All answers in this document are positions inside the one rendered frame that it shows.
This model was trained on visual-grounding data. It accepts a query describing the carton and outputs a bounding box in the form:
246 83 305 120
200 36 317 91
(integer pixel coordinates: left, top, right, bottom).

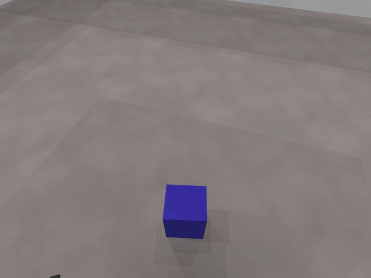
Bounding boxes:
163 184 207 239

